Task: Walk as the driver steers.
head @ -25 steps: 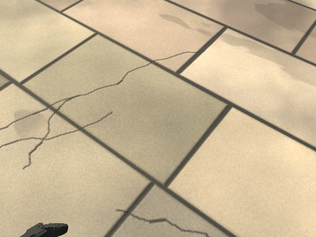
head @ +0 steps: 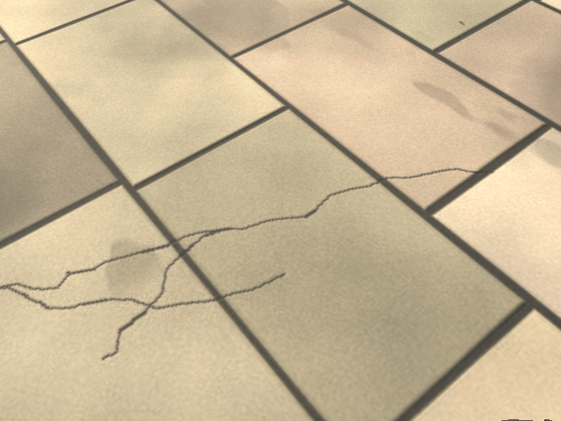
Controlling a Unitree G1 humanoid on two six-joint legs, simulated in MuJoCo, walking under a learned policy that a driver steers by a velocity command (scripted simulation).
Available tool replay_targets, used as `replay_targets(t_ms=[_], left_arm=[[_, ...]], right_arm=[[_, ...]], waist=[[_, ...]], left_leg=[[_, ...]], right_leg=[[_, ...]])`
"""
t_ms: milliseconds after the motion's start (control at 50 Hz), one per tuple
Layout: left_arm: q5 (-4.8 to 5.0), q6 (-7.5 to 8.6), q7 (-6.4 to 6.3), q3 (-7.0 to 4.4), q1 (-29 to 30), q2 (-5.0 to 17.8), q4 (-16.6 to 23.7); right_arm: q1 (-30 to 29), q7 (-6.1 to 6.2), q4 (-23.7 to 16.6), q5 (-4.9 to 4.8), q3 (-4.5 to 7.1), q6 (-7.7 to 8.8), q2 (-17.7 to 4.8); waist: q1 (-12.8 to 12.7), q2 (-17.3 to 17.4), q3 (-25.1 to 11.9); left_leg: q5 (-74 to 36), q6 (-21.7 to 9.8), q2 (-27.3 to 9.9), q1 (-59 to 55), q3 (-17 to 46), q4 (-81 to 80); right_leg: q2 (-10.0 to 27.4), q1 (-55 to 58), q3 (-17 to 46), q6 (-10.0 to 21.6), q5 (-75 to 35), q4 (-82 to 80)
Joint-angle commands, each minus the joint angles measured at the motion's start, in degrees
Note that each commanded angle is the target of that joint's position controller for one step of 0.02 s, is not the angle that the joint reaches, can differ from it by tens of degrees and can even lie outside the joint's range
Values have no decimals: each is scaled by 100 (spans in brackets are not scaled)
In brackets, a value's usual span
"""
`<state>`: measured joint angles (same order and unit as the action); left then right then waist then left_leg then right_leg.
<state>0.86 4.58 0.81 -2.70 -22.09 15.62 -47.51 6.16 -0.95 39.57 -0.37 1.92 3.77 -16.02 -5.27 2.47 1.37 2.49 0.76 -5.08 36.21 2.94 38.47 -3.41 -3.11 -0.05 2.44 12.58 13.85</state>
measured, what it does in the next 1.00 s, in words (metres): walks ahead, turning right: left foot, then right foot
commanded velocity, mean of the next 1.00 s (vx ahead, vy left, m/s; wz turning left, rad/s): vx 0.50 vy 0.00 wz -0.27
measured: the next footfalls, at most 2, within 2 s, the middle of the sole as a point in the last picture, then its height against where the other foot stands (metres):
left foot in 0.14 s outside the picture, level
right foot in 0.70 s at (368, 398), level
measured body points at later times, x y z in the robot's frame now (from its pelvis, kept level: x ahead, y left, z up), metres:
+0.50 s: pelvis +0.27 +0.06 +0.00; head +0.29 +0.06 +0.45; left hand +0.45 +0.31 -0.11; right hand +0.29 -0.23 -0.12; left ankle +0.22 +0.14 -0.75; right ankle +0.43 -0.13 -0.68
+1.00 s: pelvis +0.54 -0.04 +0.00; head +0.57 -0.06 +0.45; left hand +0.71 +0.21 -0.10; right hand +0.64 -0.35 -0.09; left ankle +0.76 +0.10 -0.68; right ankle +0.50 -0.10 -0.75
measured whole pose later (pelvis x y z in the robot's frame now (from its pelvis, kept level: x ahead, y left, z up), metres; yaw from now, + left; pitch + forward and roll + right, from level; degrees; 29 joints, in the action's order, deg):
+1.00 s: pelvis +0.54 -0.04 +0.00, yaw -20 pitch +2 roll +0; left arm 0.6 2.7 0.0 -3.4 -18.3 15.9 -41.6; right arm 5.7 -0.2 41.4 0.8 2.7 5.4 -17.4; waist -2.7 2.0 2.0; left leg 3.0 3.7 -5.9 38.1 4.9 43.5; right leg -6.3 -9.1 5.5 5.1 11.1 18.8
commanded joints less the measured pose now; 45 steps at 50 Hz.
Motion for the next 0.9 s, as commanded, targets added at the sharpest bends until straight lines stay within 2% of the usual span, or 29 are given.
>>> replay_targets(t_ms=[20,60,100,120,140,160,180,200,220,240,260,300,340,380,480,580,620,640,660,680,700,720,740,760,780,800,820,840,900], left_arm=[[54,32,-33,-235,-9,1025,224],[69,-28,-52,-250,-90,1070,128],[63,-94,-84,-278,-44,1163,76],[67,-121,-100,-275,53,1182,82],[30,-133,-114,-220,45,1054,101],[-137,-114,-133,-78,34,733,277],[-68,-6,-98,80,-692,168,323],[36,77,-62,-55,-317,797,257],[132,129,-31,-126,220,1003,420],[92,141,-52,-113,486,930,458],[1,125,-63,-132,601,877,474],[4,19,-51,-116,355,677,388],[18,-104,-65,-92,390,532,367],[12,-150,-78,-89,733,497,469],[16,-89,33,-49,1462,376,665],[26,-83,196,1,2216,305,1078],[23,-87,274,-24,2287,360,1228],[17,-95,299,-64,2174,434,1262],[6,-114,305,-131,1895,551,1245],[12,-129,290,-258,1233,751,1110],[33,-152,210,-450,284,1099,886],[21,-197,93,-631,-330,1790,810],[74,-157,97,-556,-276,1691,916],[18,-133,91,-434,-211,1281,913],[3,-110,72,-383,67,1084,933],[2,-107,66,-338,445,957,996],[-36,-105,51,-279,733,783,1087],[-82,-111,36,-261,877,748,1172],[-45,-81,-41,-317,861,911,1167]], right_arm=[[-622,-62,-526,-51,51,118,-289],[-780,-111,-617,-61,78,140,-366],[-573,-132,-588,-49,136,159,-501],[-118,-115,-460,-23,214,161,-631],[687,-66,-225,1,347,150,-891],[1738,0,-60,63,464,118,-1339],[1881,-42,52,47,514,79,-1630],[1815,-54,8,-29,372,69,-1069],[1444,-45,-20,-36,304,77,-904],[1088,-53,-61,11,272,83,-832],[847,-73,-71,57,240,93,-701],[659,-81,-45,96,214,152,-566],[675,-66,78,74,245,238,-624],[796,-18,225,116,283,270,-715],[936,66,448,97,297,251,-843],[1372,108,770,18,340,94,-955],[1355,141,808,-18,368,-9,-1026],[1283,173,784,-24,389,-55,-1106],[1235,215,755,-29,415,-104,-1190],[1161,260,721,-22,421,-164,-1221],[1135,307,650,-11,385,-173,-1163],[1563,258,389,155,190,-46,-619],[1538,145,304,159,70,188,-409],[916,41,181,-81,202,360,-874],[570,14,46,-171,181,449,-870],[499,49,62,-68,185,468,-811],[528,85,96,48,241,419,-875],[623,82,91,88,256,345,-846],[634,111,34,139,224,191,-633]], waist=[[40,-664,95],[84,-693,153],[294,-742,40],[587,-713,-222],[948,-595,-761],[1308,141,-1658],[917,1639,-2232],[1133,931,-1842],[1078,620,-1064],[920,192,-668],[774,101,-385],[499,300,-373],[440,248,-241],[517,99,-55],[777,19,142],[1044,-75,371],[964,12,328],[848,118,179],[668,252,-75],[284,258,-466],[-185,55,-966],[-88,-1151,-1697],[46,-1451,-2430],[-205,-984,-1937],[-90,-691,-1223],[182,-267,-726],[387,-302,-484],[548,-449,-404],[658,-502,-290]], left_leg=[[-514,-42,189,-446,-172,-531],[-236,-182,224,-427,-143,-767],[103,-344,324,-844,-227,-967],[118,-471,462,-1548,-371,-1148],[43,-651,427,-2755,-356,-1147],[-178,-1050,-712,-4432,924,-963],[1203,-1875,-1723,-5881,3447,-1652],[2071,-1711,-1578,-5593,3647,-2028],[1910,-1514,-1400,-4892,2867,-2150],[1286,-1432,-1172,-4167,2310,-2276],[710,-1421,-984,-3604,1913,-2439],[157,-1425,-809,-3036,1394,-2740],[-137,-1465,-801,-2768,925,-2987],[-329,-1445,-814,-2762,567,-3140],[-589,-1128,-643,-2931,-393,-3271],[-981,-1019,-960,-3952,-720,-2983],[-1912,-911,-1059,-4325,-844,-2576],[-2904,-836,-1054,-4410,-947,-2220],[-3952,-759,-1032,-4443,-1049,-1696],[-4570,-639,-915,-4274,-1204,-772],[-4024,-428,-690,-3431,-1312,545],[-761,-82,-17,-1095,-1332,2727],[3087,60,926,393,-201,4000],[2775,-79,506,1002,371,4179],[2269,-183,259,1067,261,3809],[1929,-163,47,802,204,3227],[1706,-103,-99,399,188,2804],[1580,-31,-133,73,192,2642],[1176,261,-67,-150,24,1923]], right_leg=[[1476,-251,766,863,-1537,-416],[1655,91,835,778,-1650,-246],[1730,330,816,655,-2275,117],[1584,291,637,541,-3081,661],[1302,-58,404,382,-3367,1647],[931,-1183,120,156,-1767,3477],[24,-3239,178,-132,1883,5177],[333,-3883,713,-90,2048,5753],[583,-4157,587,-34,1502,5759],[816,-3976,445,-62,998,5540],[955,-3800,413,-112,691,5254],[1114,-3270,448,-193,376,5002],[1148,-3295,440,-284,106,4784],[1137,-3591,564,-351,-418,4344],[919,-3432,382,-283,-1849,2843],[808,-3774,125,-70,-1557,2125],[680,-3721,-93,81,-980,2009],[519,-3419,-280,181,-668,2004],[309,-2938,-473,293,-376,2049],[72,-2048,-598,446,-373,1909],[65,-498,-282,698,-685,1638],[1521,1844,2151,1541,-670,1666],[2367,2836,4804,2309,29,645],[2166,2547,4135,1950,257,440],[1923,1733,3303,1704,12,389],[1675,820,2715,1526,-524,297],[1481,158,2313,1436,-1063,164],[1362,-286,2185,1445,-1328,24],[1170,-978,1726,1498,-1913,-156]])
